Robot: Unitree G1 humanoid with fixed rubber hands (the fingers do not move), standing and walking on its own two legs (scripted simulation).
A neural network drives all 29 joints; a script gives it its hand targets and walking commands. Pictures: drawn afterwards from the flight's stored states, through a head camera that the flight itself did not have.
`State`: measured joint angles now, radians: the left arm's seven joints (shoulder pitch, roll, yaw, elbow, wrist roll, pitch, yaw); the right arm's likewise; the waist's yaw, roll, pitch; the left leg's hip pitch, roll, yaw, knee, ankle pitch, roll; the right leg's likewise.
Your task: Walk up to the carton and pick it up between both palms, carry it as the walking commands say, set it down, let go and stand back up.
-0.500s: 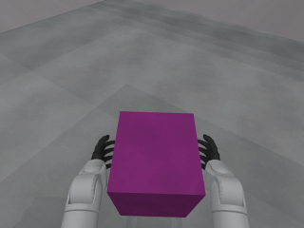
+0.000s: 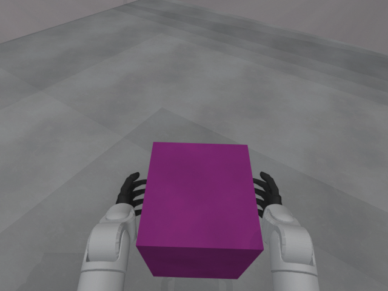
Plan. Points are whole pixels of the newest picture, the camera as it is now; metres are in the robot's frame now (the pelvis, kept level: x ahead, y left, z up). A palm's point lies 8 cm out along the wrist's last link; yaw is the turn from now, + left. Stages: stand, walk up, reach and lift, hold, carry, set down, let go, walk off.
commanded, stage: carry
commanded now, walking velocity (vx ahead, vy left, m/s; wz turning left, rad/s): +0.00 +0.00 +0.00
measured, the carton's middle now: (197, 214) +0.29 -0.01 -0.02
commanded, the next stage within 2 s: none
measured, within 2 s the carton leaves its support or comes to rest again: neither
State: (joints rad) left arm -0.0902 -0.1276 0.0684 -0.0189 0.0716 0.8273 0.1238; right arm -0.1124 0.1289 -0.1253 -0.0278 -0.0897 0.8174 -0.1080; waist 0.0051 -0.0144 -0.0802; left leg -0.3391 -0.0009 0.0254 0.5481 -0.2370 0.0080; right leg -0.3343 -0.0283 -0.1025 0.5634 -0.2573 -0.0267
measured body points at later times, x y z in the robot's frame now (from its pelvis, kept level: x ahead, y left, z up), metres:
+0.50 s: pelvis -0.01 +0.02 -0.02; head -0.02 +0.02 +0.43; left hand +0.23 +0.18 +0.06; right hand +0.26 -0.11 +0.07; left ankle +0.03 +0.12 -0.73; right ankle +0.02 -0.10 -0.73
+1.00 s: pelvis -0.03 +0.06 -0.02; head -0.02 +0.08 +0.43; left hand +0.08 +0.33 +0.04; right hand +0.26 +0.10 +0.05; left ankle -0.05 +0.15 -0.73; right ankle +0.03 -0.07 -0.68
